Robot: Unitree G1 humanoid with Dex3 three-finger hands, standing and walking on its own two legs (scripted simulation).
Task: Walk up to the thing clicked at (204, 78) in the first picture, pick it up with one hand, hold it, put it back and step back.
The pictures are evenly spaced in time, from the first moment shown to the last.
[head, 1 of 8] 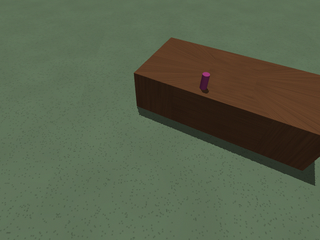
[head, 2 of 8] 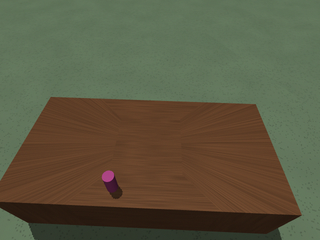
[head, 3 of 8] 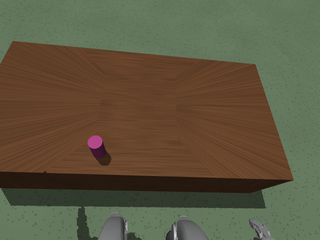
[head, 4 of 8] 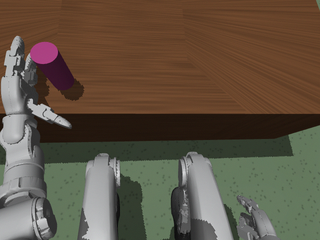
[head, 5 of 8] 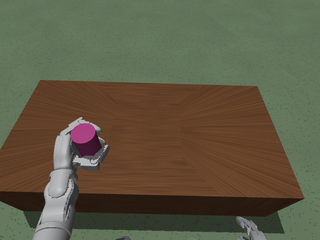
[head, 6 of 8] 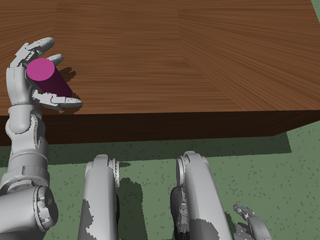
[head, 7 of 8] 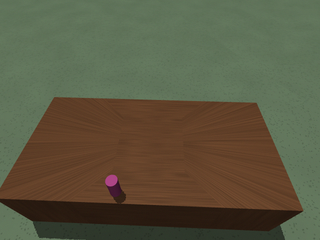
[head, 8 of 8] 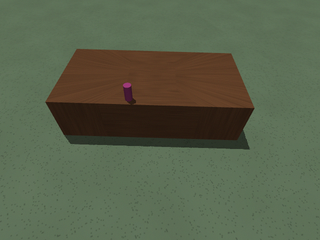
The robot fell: no
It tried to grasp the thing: yes
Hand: left
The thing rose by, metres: 0.38
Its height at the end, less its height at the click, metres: +0.00
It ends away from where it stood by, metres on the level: 0.03
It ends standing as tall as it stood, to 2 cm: yes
